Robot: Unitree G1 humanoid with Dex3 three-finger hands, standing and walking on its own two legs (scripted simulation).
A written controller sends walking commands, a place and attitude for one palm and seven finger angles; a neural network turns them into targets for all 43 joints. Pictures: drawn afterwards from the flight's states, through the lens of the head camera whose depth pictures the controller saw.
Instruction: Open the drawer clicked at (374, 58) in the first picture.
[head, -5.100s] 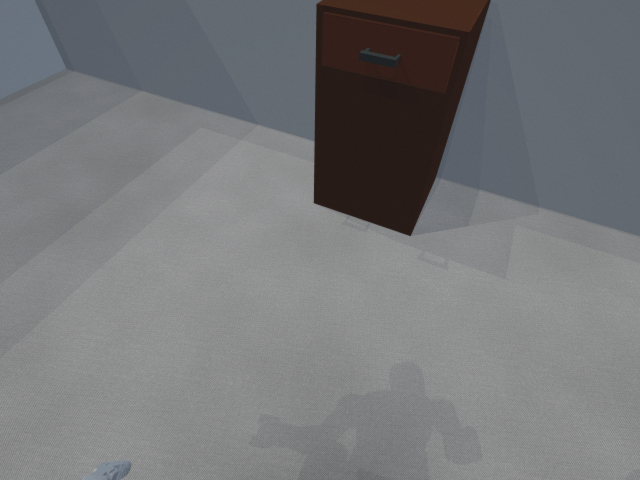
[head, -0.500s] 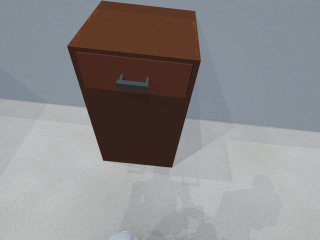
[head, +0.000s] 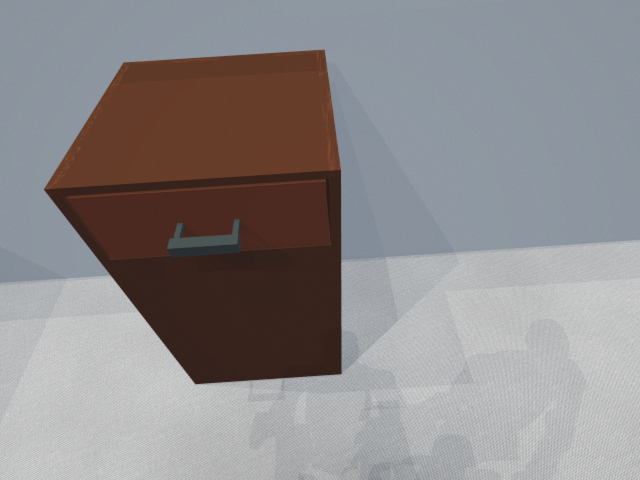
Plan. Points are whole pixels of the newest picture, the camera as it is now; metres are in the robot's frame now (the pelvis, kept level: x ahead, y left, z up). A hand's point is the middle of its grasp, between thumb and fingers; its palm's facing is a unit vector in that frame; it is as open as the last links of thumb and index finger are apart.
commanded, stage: come to a stop and stand still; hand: left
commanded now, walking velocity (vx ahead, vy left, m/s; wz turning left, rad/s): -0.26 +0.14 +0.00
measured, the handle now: (206, 236) +0.51 +0.21 -0.02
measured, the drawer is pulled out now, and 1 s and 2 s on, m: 0.00 0.00 0.00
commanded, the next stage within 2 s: none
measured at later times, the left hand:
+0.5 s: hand out of the picture -0.01 +0.25 -0.17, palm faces +0.09 -0.98 -0.19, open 7.4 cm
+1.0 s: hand out of the picture +0.00 +0.17 -0.16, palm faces +0.00 -0.97 -0.25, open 7.3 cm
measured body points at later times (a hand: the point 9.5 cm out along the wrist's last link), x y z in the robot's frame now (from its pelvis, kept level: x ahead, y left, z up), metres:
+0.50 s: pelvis -0.03 +0.06 +0.01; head -0.03 +0.09 +0.46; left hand -0.01 +0.31 -0.16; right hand +0.03 -0.18 -0.13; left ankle -0.04 +0.14 -0.73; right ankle -0.03 -0.09 -0.69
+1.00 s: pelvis -0.04 -0.01 +0.01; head -0.03 -0.04 +0.46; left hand +0.00 +0.22 -0.14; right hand -0.09 -0.23 -0.17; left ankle -0.04 +0.14 -0.73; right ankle -0.07 -0.10 -0.73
